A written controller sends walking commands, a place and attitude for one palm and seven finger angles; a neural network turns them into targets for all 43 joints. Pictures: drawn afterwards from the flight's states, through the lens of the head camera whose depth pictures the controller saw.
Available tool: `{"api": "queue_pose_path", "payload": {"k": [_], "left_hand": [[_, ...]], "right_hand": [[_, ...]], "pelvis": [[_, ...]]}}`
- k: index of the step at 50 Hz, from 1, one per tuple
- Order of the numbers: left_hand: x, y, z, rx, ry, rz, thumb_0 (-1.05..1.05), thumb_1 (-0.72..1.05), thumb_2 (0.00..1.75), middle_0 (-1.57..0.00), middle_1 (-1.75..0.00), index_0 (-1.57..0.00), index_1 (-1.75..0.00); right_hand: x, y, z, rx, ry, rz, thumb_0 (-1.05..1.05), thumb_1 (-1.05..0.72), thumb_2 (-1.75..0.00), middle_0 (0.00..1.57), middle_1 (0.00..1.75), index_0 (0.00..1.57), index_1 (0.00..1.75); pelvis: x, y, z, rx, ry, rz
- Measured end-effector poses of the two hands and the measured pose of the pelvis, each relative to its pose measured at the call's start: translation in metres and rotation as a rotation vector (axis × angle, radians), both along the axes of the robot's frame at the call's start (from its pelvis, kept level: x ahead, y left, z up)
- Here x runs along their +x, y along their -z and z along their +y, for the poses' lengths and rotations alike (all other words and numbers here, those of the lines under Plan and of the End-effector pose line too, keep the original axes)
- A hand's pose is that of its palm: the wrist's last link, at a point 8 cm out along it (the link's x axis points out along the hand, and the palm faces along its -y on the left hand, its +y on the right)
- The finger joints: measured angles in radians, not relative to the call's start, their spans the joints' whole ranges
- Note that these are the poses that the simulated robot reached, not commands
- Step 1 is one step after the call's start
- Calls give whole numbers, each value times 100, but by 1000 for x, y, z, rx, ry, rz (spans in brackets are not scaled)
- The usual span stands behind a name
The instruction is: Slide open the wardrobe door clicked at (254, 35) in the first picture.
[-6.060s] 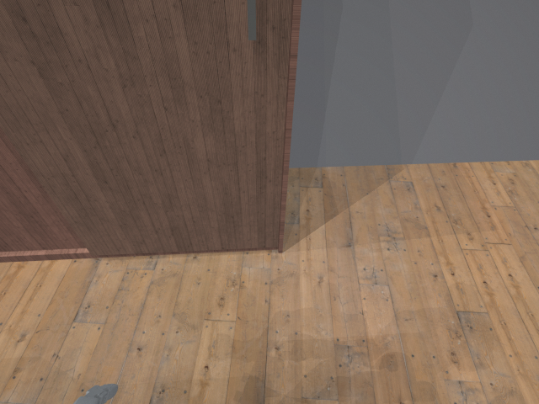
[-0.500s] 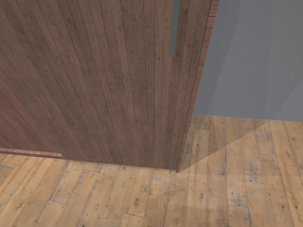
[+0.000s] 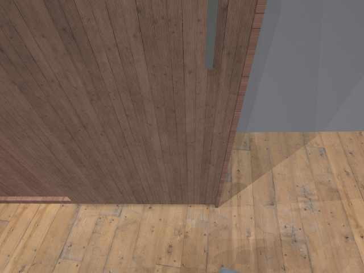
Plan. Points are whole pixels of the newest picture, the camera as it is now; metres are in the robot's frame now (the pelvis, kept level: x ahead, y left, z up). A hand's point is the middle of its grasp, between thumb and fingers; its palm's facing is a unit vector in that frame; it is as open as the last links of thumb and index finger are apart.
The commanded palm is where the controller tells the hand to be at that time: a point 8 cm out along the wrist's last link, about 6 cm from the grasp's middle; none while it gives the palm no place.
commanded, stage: shuffle to correct the standing spot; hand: right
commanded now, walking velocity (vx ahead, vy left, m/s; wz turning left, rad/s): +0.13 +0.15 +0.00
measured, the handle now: (210, 20) +0.53 -0.05 +0.28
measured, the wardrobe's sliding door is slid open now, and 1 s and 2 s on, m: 0.00 0.00 0.00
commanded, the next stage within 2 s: come to a stop and stand still in 0.42 s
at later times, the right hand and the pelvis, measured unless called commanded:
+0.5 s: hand out of the picture +0.14 -0.13 -0.16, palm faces -0.03 +0.98 -0.18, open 7.4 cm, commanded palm none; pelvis +0.07 +0.05 +0.01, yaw +1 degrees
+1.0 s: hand out of the picture +0.09 -0.07 -0.15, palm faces +0.10 +0.96 -0.27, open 7.3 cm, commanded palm none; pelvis +0.08 +0.13 +0.01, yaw -1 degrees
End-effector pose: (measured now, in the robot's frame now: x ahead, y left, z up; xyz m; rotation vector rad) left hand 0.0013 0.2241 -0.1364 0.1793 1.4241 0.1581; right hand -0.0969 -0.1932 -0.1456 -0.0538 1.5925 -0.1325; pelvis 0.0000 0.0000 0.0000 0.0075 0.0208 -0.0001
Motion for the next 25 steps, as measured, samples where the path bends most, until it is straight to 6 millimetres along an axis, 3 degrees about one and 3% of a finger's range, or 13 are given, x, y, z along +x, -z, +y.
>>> {"api": "queue_pose_path", "payload": {"k": [5,9,17,25], "left_hand": [[60,3,0,34,25,-113,1,93,90,-20,-29,-20,-30],[83,-3,-4,48,-13,-209,0,93,90,-20,-29,-20,-30],[65,-22,14,54,-20,-126,-1,94,90,-20,-29,-20,-30],[39,-12,43,-8,-101,-31,0,92,90,-20,-29,-20,-30]], "right_hand": [[-5,11,11,55,23,94,0,-91,-90,20,30,19,30],[24,17,5,67,-18,92,0,-91,-90,20,30,20,30],[151,3,-16,-11,-44,-214,0,-91,-90,20,30,19,30],[233,-14,10,-59,-129,-312,0,-91,-90,20,30,19,30]], "pelvis": [[24,12,-4,11,2,-10],[37,11,-4,5,-36,-32],[52,-11,11,30,-19,-25],[68,-12,51,10,-19,-4]]}}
